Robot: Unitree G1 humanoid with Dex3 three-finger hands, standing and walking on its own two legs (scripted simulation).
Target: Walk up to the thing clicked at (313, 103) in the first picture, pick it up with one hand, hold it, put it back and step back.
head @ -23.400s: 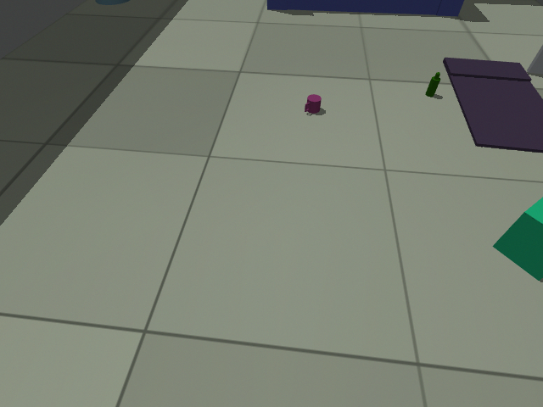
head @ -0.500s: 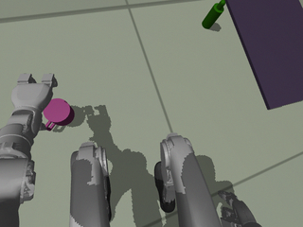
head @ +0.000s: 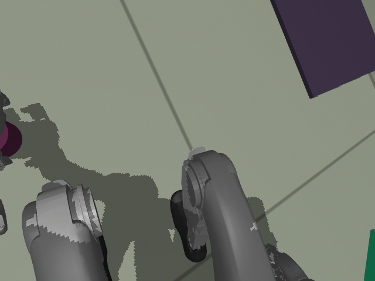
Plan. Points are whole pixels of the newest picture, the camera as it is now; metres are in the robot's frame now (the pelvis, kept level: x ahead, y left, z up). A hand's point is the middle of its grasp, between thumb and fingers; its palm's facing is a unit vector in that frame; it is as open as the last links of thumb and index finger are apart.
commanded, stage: rest palm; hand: left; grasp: from above
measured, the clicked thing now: out of the picture +0.41 +0.33 -0.26
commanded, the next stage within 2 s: close in 1.12 s
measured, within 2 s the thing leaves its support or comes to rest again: neither
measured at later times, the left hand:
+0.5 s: hand out of the picture +0.40 +0.31 -0.23, palm faces -0.46 -0.17 -0.87, open 13.9 cm
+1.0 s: hand out of the picture +0.40 +0.31 -0.24, palm faces -0.44 -0.13 -0.89, open 13.8 cm
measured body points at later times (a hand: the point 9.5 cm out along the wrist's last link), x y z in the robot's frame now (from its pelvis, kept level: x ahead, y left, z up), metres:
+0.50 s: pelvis +0.00 +0.00 -0.01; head +0.24 +0.10 +0.35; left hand +0.42 +0.32 -0.18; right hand +0.07 -0.27 -0.10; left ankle +0.06 +0.13 -0.27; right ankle +0.10 -0.13 -0.27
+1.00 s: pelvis +0.00 +0.00 -0.01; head +0.24 +0.11 +0.35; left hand +0.42 +0.31 -0.18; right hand +0.06 -0.25 -0.10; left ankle +0.06 +0.13 -0.27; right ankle +0.10 -0.13 -0.27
